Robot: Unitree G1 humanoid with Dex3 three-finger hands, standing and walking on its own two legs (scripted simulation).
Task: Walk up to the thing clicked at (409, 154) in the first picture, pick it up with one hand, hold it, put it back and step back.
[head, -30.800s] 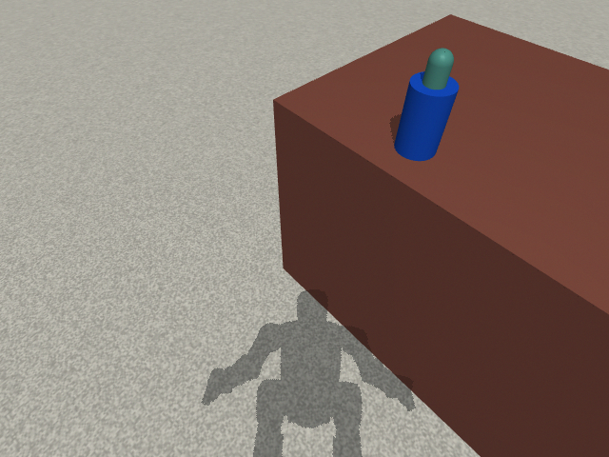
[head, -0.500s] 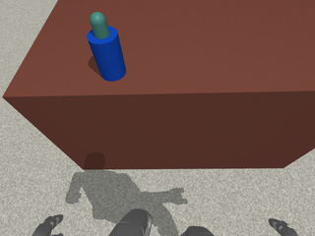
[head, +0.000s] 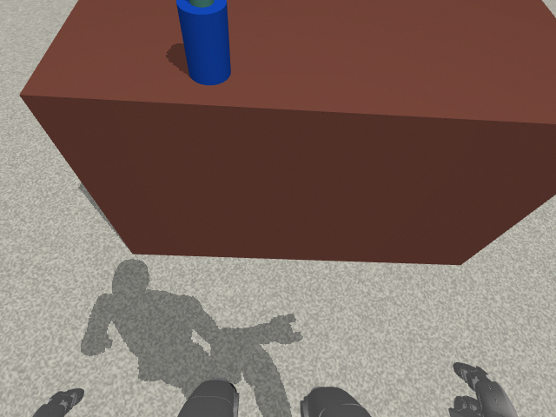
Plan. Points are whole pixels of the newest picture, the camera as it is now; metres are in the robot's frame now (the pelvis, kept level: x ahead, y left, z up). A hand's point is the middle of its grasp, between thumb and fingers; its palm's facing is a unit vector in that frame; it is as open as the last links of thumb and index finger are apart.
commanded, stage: step back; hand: left
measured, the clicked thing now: (204, 24) +0.74 +0.18 +0.09
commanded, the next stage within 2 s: none
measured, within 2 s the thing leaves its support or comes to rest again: neither
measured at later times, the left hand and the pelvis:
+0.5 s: hand out of the picture -0.04 +0.26 -0.15, palm faces +0.08 -0.91 -0.40, open 7.4 cm; pelvis -0.16 -0.02 -0.01, yaw +4 degrees
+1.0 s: hand out of the picture -0.28 +0.23 -0.14, palm faces +0.04 -0.90 -0.44, open 7.4 cm; pelvis -0.34 -0.06 -0.01, yaw +3 degrees
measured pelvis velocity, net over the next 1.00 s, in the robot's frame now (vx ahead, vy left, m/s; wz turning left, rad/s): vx -0.34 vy -0.06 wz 0.05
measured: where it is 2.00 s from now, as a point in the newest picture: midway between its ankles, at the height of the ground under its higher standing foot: outside the picture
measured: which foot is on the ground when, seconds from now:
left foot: down 0.00-0.10, up 0.12-0.42, down 0.44-0.80, up 0.82-1.00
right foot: up 0.00-0.06, down 0.08-0.46, up 0.48-0.76, down 0.78-1.00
